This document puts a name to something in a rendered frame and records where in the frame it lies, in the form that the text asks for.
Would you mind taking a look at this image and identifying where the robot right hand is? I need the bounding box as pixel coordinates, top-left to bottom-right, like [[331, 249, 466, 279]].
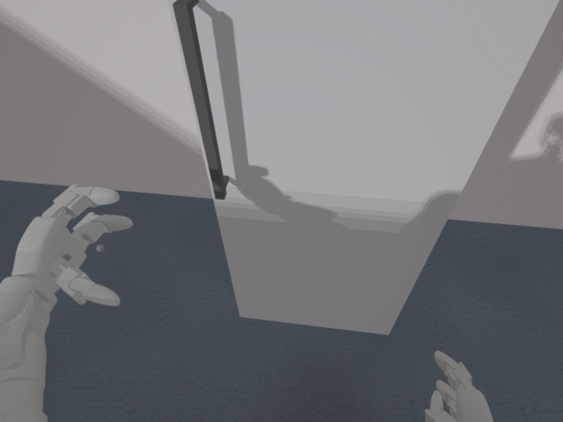
[[425, 351, 494, 422]]

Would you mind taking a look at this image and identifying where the robot left hand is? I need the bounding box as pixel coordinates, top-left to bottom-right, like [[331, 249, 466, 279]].
[[11, 184, 133, 306]]

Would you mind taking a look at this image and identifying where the fridge door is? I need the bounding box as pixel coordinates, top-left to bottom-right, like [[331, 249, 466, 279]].
[[168, 0, 559, 335]]

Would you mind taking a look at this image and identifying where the left robot forearm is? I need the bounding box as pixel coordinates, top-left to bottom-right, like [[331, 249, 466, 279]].
[[0, 276, 57, 422]]

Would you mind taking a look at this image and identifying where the handle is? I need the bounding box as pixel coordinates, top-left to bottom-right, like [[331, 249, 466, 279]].
[[172, 0, 229, 200]]

